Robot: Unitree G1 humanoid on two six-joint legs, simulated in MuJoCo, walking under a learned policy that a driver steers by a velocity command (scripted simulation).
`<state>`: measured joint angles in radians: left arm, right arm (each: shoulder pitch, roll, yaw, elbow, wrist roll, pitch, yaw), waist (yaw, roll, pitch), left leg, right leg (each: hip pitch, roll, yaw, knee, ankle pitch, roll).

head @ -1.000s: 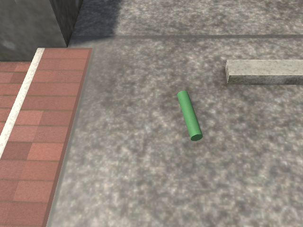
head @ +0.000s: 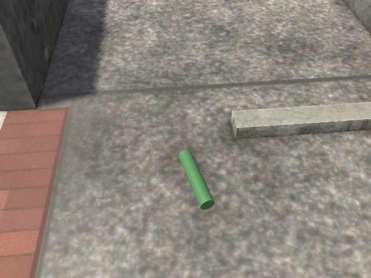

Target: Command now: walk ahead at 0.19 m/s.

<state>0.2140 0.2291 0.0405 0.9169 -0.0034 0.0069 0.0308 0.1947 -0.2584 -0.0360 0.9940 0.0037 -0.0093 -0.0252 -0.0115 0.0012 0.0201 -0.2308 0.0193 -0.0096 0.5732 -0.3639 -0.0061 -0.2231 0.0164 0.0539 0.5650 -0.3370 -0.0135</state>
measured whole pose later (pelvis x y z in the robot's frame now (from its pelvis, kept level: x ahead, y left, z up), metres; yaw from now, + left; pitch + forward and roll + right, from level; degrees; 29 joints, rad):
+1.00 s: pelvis +0.30 -0.01 +0.00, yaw +16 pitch +1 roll -3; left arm 0.10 0.30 0.07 0.90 -0.01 -0.01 0.04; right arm 0.15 -0.28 -0.08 0.73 0.01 0.05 0.01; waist 0.00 0.00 0.06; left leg -0.41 0.08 0.04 0.68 -0.28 0.00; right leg -0.21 -0.06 -0.27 0.42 -0.21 -0.01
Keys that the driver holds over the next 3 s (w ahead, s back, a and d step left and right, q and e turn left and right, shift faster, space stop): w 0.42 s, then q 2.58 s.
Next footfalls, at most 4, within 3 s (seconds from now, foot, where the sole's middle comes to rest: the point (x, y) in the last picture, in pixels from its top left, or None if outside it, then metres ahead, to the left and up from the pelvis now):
0.54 right None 0.38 -0.12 -0.77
1.02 left None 0.35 0.12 -0.77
1.50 right None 0.45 -0.08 -0.77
1.92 left None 0.27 0.13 -0.77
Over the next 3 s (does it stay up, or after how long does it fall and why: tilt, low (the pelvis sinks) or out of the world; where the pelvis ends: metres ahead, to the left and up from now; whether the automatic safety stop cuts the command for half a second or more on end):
stays up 0.29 0.03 0.01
